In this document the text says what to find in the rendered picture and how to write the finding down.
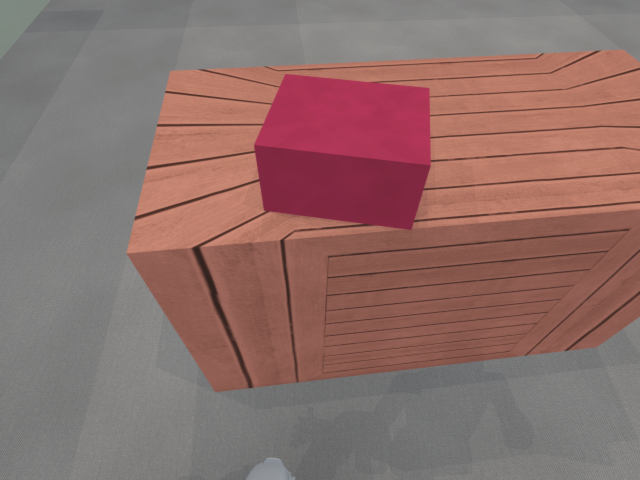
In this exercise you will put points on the pedestal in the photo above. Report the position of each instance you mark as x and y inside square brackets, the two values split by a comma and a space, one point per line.
[526, 239]

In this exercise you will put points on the carton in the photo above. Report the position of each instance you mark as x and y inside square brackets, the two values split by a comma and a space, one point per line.
[345, 150]

